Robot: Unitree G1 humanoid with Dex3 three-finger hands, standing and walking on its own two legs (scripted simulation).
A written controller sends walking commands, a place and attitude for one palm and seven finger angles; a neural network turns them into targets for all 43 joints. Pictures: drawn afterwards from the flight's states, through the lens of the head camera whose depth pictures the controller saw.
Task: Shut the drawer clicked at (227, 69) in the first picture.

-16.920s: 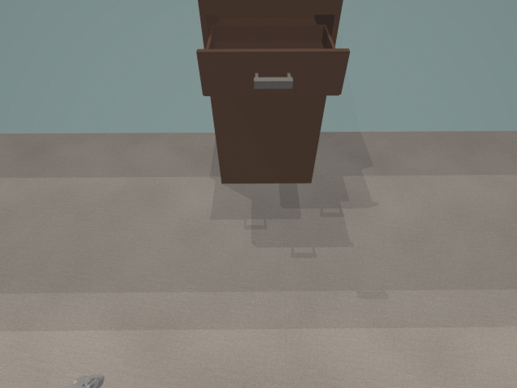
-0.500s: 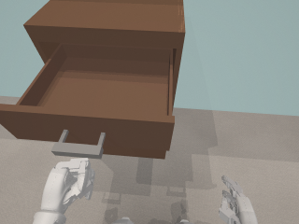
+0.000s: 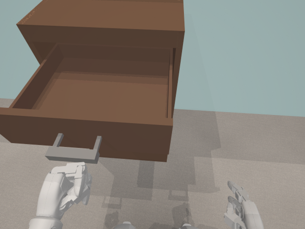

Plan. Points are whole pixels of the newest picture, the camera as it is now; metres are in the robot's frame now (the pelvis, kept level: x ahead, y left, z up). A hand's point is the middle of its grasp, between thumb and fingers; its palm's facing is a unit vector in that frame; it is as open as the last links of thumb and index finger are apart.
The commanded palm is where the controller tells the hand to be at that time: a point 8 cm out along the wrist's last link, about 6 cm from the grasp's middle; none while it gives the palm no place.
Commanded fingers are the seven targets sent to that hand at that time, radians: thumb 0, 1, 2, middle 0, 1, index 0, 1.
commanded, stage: push the drawer shut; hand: left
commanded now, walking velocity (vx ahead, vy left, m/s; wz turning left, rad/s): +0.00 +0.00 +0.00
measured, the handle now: (76, 146) +0.30 +0.20 +0.07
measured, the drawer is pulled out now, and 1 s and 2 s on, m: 0.29 0.20 0.08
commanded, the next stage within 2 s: none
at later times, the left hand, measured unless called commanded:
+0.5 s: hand (87, 173) +0.24 +0.16 +0.07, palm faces -0.06 -1.00 -0.06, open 3.0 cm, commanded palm +0.24 +0.21 +0.08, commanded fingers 0.00 0.90 0.90 -1.40 -1.60 -1.40 -1.60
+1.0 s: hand (97, 146) +0.30 +0.15 +0.07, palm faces -0.06 -1.00 -0.05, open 3.2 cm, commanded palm +0.30 +0.20 +0.08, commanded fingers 0.00 0.90 0.90 -1.40 -1.60 -1.40 -1.60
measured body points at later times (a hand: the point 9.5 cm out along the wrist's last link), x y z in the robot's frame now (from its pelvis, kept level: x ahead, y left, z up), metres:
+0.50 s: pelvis -0.01 +0.01 +0.00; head +0.05 +0.00 +0.45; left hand +0.23 +0.21 +0.07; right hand +0.17 -0.23 -0.08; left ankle +0.00 +0.12 -0.68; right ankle +0.01 -0.10 -0.68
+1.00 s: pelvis -0.01 +0.01 +0.01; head +0.04 +0.01 +0.46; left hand +0.30 +0.21 +0.07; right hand +0.14 -0.23 -0.08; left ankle +0.00 +0.12 -0.68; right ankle +0.01 -0.10 -0.68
